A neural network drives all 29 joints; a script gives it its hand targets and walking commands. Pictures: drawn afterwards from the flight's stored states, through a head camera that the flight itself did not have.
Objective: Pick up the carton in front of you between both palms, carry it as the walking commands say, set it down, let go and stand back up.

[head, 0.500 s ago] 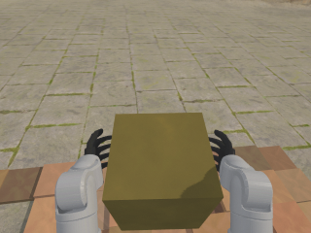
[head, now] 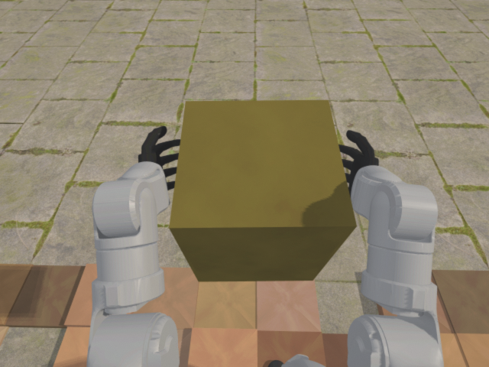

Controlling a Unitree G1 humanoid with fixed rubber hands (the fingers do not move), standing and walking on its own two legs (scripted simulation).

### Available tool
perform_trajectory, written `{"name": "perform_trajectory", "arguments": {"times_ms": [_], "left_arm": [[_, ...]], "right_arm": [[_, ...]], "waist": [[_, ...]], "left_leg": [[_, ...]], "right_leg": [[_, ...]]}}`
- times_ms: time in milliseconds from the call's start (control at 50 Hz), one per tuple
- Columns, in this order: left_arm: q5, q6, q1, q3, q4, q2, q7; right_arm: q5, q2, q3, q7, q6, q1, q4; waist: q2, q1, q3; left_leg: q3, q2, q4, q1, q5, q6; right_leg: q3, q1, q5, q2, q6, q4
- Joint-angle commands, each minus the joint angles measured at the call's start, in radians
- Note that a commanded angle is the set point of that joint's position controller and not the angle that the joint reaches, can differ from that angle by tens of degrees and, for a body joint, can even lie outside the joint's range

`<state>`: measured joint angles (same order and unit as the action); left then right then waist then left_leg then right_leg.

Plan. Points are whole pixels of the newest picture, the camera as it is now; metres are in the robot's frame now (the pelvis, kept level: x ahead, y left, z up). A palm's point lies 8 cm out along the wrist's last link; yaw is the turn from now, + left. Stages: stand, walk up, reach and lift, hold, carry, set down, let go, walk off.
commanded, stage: carry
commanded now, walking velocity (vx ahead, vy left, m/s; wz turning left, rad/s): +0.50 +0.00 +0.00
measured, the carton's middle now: (256, 200) +0.37 +0.02 +0.07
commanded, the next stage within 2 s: none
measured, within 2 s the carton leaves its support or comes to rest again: neither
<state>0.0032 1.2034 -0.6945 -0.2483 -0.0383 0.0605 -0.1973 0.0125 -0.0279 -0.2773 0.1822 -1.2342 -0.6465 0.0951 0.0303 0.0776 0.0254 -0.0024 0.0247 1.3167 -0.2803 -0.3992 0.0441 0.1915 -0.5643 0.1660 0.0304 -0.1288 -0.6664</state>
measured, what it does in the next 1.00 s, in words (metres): walks ahead: left foot, then right foot 0.03 m lower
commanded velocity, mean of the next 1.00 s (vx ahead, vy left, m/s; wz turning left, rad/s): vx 0.50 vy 0.00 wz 0.00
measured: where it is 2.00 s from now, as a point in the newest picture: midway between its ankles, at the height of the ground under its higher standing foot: (266, 152)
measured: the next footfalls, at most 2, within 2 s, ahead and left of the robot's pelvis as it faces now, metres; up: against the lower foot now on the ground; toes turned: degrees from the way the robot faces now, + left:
left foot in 0.32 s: +0.38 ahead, +0.11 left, +0.01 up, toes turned +0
right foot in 0.74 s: +0.68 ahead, -0.10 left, -0.02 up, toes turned -7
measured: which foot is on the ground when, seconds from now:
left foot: up 0.00-0.30, down 0.32-0.74, up 0.76-1.00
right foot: down 0.00-0.36, up 0.38-0.72, down 0.74-1.00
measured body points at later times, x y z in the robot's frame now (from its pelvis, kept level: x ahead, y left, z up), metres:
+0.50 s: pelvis +0.34 +0.03 +0.04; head +0.37 +0.03 +0.49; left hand +0.72 +0.13 +0.16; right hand +0.67 -0.17 +0.15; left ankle +0.35 +0.11 -0.68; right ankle +0.27 -0.07 -0.61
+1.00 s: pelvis +0.66 -0.04 +0.01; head +0.69 -0.04 +0.46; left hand +0.99 +0.13 +0.11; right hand +1.01 -0.17 +0.11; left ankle +0.71 +0.08 -0.67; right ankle +0.64 -0.09 -0.72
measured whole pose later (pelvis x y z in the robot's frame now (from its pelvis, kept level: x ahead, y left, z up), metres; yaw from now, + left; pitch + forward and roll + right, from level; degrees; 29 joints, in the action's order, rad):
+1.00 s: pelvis +0.66 -0.04 +0.01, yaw -1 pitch +6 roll +0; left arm 0.01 1.08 -0.43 -0.19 -0.11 0.09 -0.15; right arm -0.05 -0.10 -0.21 0.14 -1.11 -0.41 0.15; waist 0.01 0.08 -0.06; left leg 0.04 -0.04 0.95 -0.66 -0.29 0.05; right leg 0.15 -0.33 0.17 0.04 -0.15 -0.51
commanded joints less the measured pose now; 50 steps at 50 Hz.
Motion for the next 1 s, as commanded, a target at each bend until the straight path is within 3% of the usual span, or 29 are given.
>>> {"name": "perform_trajectory", "arguments": {"times_ms": [0, 20, 60, 140, 240, 260, 280, 300, 320, 340, 360, 380, 400, 420, 460, 520, 580, 640, 660, 700, 720, 740, 760, 780, 800, 820, 880, 940, 980], "left_arm": [[-0.368, 0.009, -0.665, 0.656, -0.178, 0.914, 0.137], [-0.383, 0.003, -0.696, 0.675, -0.208, 0.934, 0.146], [-0.389, -0.006, -0.691, 0.7, -0.241, 0.93, 0.154], [-0.363, -0.004, -0.622, 0.702, -0.228, 0.858, 0.156], [-0.311, 0.021, -0.537, 0.655, -0.113, 0.8, 0.161], [-0.297, 0.026, -0.524, 0.643, -0.089, 0.794, 0.16], [-0.282, 0.031, -0.511, 0.629, -0.063, 0.793, 0.159], [-0.267, 0.035, -0.505, 0.616, -0.039, 0.789, 0.155], [-0.247, 0.041, -0.507, 0.604, -0.02, 0.785, 0.152], [-0.233, 0.045, -0.504, 0.591, -0.038, 0.793, 0.153], [-0.227, 0.045, -0.519, 0.588, -0.037, 0.806, 0.152], [-0.214, 0.04, -0.532, 0.583, -0.032, 0.831, 0.15], [-0.195, 0.035, -0.517, 0.568, -0.024, 0.855, 0.152], [-0.176, 0.028, -0.494, 0.561, -0.009, 0.884, 0.153], [-0.143, 0.01, -0.43, 0.57, 0.002, 0.933, 0.158], [-0.101, -0.023, -0.295, 0.604, 0.001, 0.979, 0.168], [-0.092, -0.057, -0.217, 0.645, -0.062, 0.995, 0.181], [-0.118, -0.072, -0.159, 0.707, -0.167, 0.962, 0.19], [-0.123, -0.073, -0.155, 0.72, -0.187, 0.939, 0.19], [-0.132, -0.069, -0.094, 0.731, -0.201, 0.866, 0.188], [-0.131, -0.063, -0.067, 0.719, -0.2, 0.816, 0.183], [-0.133, -0.056, -0.086, 0.708, -0.196, 0.763, 0.173], [-0.15, -0.054, -0.093, 0.691, -0.169, 0.728, 0.16], [-0.188, -0.059, -0.07, 0.72, -0.19, 0.789, 0.16], [-0.222, -0.069, -0.149, 0.742, -0.243, 0.823, 0.166], [-0.256, -0.074, -0.235, 0.771, -0.275, 0.85, 0.173], [-0.32, -0.107, -0.36, 0.807, -0.247, 0.874, 0.185], [-0.323, -0.124, -0.363, 0.786, -0.165, 0.838, 0.177], [-0.316, -0.129, -0.376, 0.755, -0.119, 0.823, 0.17]], "right_arm": [[0.206, -0.827, 0.583, -0.083, 0.025, -0.674, 0.123], [0.185, -0.839, 0.581, -0.085, 0.031, -0.662, 0.124], [0.152, -0.833, 0.584, -0.084, 0.041, -0.607, 0.128], [0.142, -0.797, 0.616, -0.081, 0.04, -0.578, 0.14], [0.167, -0.786, 0.643, -0.095, 0.013, -0.572, 0.085], [0.174, -0.789, 0.645, -0.1, 0.006, -0.574, 0.07], [0.182, -0.79, 0.645, -0.105, 0.002, -0.577, 0.051], [0.191, -0.796, 0.644, -0.111, -0.004, -0.566, 0.03], [0.196, -0.799, 0.635, -0.116, -0.005, -0.551, 0.006], [0.192, -0.782, 0.623, -0.114, 0.004, -0.568, -0.003], [0.217, -0.841, 0.634, -0.123, 0.005, -0.557, -0.014], [0.239, -0.88, 0.649, -0.134, 0.006, -0.576, 0.015], [0.263, -0.934, 0.675, -0.147, 0.012, -0.636, 0.036], [0.287, -0.979, 0.704, -0.16, 0.021, -0.679, 0.048], [0.317, -1.058, 0.743, -0.183, 0.044, -0.665, 0.043], [0.316, -1.11, 0.767, -0.208, 0.068, -0.534, 0.035], [0.312, -1.121, 0.804, -0.227, 0.091, -0.434, 0.068], [0.301, -1.074, 0.85, -0.227, 0.106, -0.32, 0.119], [0.292, -1.049, 0.858, -0.223, 0.109, -0.309, 0.128], [0.277, -0.97, 0.863, -0.209, 0.105, -0.252, 0.138], [0.266, -0.916, 0.848, -0.198, 0.098, -0.232, 0.135], [0.258, -0.888, 0.839, -0.186, 0.085, -0.24, 0.144], [0.26, -0.869, 0.804, -0.172, 0.075, -0.219, 0.154], [0.261, -0.851, 0.802, -0.162, 0.077, -0.257, 0.201], [0.26, -0.878, 0.8, -0.156, 0.084, -0.311, 0.211], [0.25, -0.888, 0.789, -0.152, 0.096, -0.331, 0.202], [0.191, -0.86, 0.743, -0.134, 0.128, -0.341, 0.15], [0.132, -0.792, 0.694, -0.106, 0.147, -0.319, 0.085], [0.11, -0.771, 0.663, -0.094, 0.154, -0.333, 0.059]], "waist": [[-0.072, 0.01, -0.56], [-0.063, -0.005, -0.554], [-0.069, -0.009, -0.539], [-0.115, -0.006, -0.505], [-0.191, -0.027, -0.436], [-0.183, -0.041, -0.438], [-0.174, -0.05, -0.433], [-0.158, -0.097, -0.457], [-0.117, -0.165, -0.496], [0.18, -0.173, -0.608], [0.29, -0.185, -0.55], [0.158, -0.176, -0.514], [0.064, -0.176, -0.489], [0.043, -0.171, -0.453], [0.049, -0.148, -0.434], [0.08, -0.175, -0.424], [0.076, -0.184, -0.402], [0.086, -0.181, -0.361], [0.071, -0.169, -0.363], [0.009, -0.103, -0.403], [-0.033, -0.062, -0.434], [-0.224, -0.062, -0.516], [-0.378, -0.021, -0.63], [-0.221, -0.005, -0.594], [-0.124, -0.013, -0.527], [-0.047, -0.026, -0.483], [-0.093, -0.032, -0.455], [-0.117, -0.018, -0.448], [-0.11, -0.006, -0.434]], "left_leg": [[-0.048, -0.017, 0.235, -0.464, -0.032, 0.032], [-0.048, -0.033, 0.174, -0.451, -0.019, 0.037], [-0.019, -0.041, 0.027, -0.439, -0.051, 0.026], [0.036, -0.052, -0.275, -0.45, -0.042, 0.005], [0.148, 0.0, -0.597, -0.27, 0.232, 0.006], [0.178, 0.026, -0.661, -0.201, 0.232, 0.015], [0.191, 0.037, -0.744, -0.159, 0.365, 0.01], [0.235, 0.065, -0.843, -0.016, 0.413, 0.015], [0.167, 0.033, -0.859, 0.197, 0.416, 0.043], [-0.294, -0.198, -0.82, 0.456, 0.447, 0.223], [-0.532, -0.294, -0.923, 0.512, 0.545, 0.28], [-0.498, -0.302, -0.912, 0.439, 0.53, 0.273], [-0.478, -0.316, -0.885, 0.414, 0.637, 0.264], [-0.437, -0.317, -0.874, 0.404, 0.684, 0.243], [-0.342, -0.279, -0.898, 0.349, 0.603, 0.188], [-0.274, -0.273, -0.91, 0.386, 0.743, 0.193], [-0.137, -0.206, -0.913, 0.335, 0.762, 0.144], [-0.042, -0.148, -0.871, 0.228, 0.611, 0.085], [-0.021, -0.134, -0.8, 0.216, 0.617, 0.07], [0.049, -0.076, -0.559, 0.106, 0.592, 0.036], [0.085, -0.048, -0.393, -0.025, 0.391, 0.013], [0.057, 0.006, -0.174, -0.277, -0.156, -0.008], [0.011, 0.055, 0.095, -0.528, -0.226, -0.023], [-0.029, -0.025, 0.078, -0.531, -0.136, -0.001], [-0.035, -0.045, 0.017, -0.521, -0.056, 0.008], [-0.026, -0.058, -0.034, -0.489, -0.017, 0.012], [-0.011, -0.085, -0.192, -0.415, 0.006, 0.005], [0.011, -0.089, -0.354, -0.448, 0.108, 0.002], [0.029, -0.086, -0.458, -0.431, 0.205, 0.003]], "right_leg": [[-0.545, 0.776, -0.262, -0.302, -0.12, 0.205], [-0.504, 0.73, -0.188, -0.284, -0.1, 0.213], [-0.471, 0.687, -0.128, -0.283, -0.102, 0.255], [-0.381, 0.656, -0.251, -0.286, -0.133, 0.282], [-0.181, 0.577, -0.451, -0.2, -0.042, 0.223], [-0.146, 0.561, -0.552, -0.187, -0.02, 0.172], [-0.107, 0.586, -0.62, -0.151, 0.001, 0.108], [-0.064, 0.549, -0.652, -0.135, 0.032, -0.017], [-0.039, 0.404, -0.564, -0.102, 0.065, -0.178], [-0.056, 0.073, -0.353, 0.007, 0.122, -0.493], [-0.125, -0.147, 0.296, 0.096, 0.103, -0.659], [-0.21, -0.149, 0.323, 0.037, 0.07, -0.687], [-0.206, -0.174, 0.317, 0.015, 0.065, -0.675], [-0.219, -0.216, 0.293, -0.013, 0.059, -0.623], [-0.222, -0.189, 0.213, -0.056, 0.07, -0.442], [-0.179, -0.175, 0.117, -0.048, 0.099, -0.186], [-0.113, -0.05, -0.129, -0.02, 0.115, 0.088], [-0.086, 0.155, -0.416, -0.01, 0.098, 0.272], [-0.072, 0.225, -0.478, -0.01, 0.089, 0.325], [-0.035, 0.467, -0.516, -0.011, 0.074, 0.341], [-0.113, 0.623, -0.621, -0.097, 0.07, 0.267], [-0.397, 0.891, -1.053, -0.353, -0.019, 0.061], [-0.688, 1.05, -0.581, -0.478, -0.213, 0.141], [-0.706, 0.907, -0.175, -0.413, -0.184, 0.225], [-0.669, 0.778, -0.086, -0.364, -0.159, 0.273], [-0.62, 0.674, -0.135, -0.352, -0.139, 0.295], [-0.503, 0.529, -0.082, -0.309, -0.132, 0.332], [-0.439, 0.557, -0.175, -0.301, -0.146, 0.329], [-0.39, 0.56, -0.231, -0.289, -0.131, 0.323]]}}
